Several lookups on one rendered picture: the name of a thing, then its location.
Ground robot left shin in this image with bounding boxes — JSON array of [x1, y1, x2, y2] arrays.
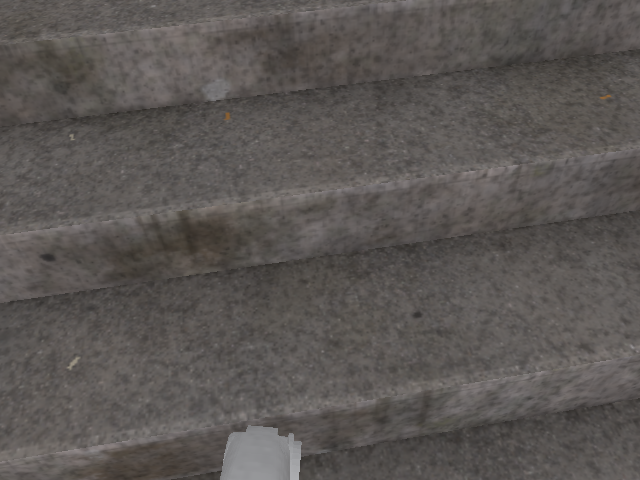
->
[[222, 432, 242, 468]]

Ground left robot thigh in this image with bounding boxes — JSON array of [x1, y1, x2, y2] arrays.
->
[[220, 425, 302, 480]]

